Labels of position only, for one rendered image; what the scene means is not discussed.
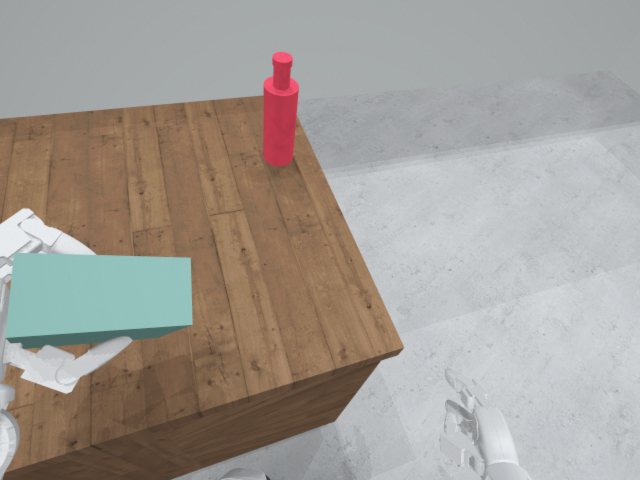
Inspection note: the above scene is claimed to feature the left robot forearm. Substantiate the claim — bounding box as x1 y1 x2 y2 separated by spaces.
0 384 20 480

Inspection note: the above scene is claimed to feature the right robot hand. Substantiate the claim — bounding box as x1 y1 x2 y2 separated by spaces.
440 368 520 480

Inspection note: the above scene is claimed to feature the sponge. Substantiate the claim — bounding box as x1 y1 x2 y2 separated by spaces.
5 253 193 349

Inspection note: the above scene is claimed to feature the table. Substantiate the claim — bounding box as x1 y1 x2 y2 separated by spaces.
0 95 404 480

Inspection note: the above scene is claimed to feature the left robot hand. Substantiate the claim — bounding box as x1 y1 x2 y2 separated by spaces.
0 209 133 394

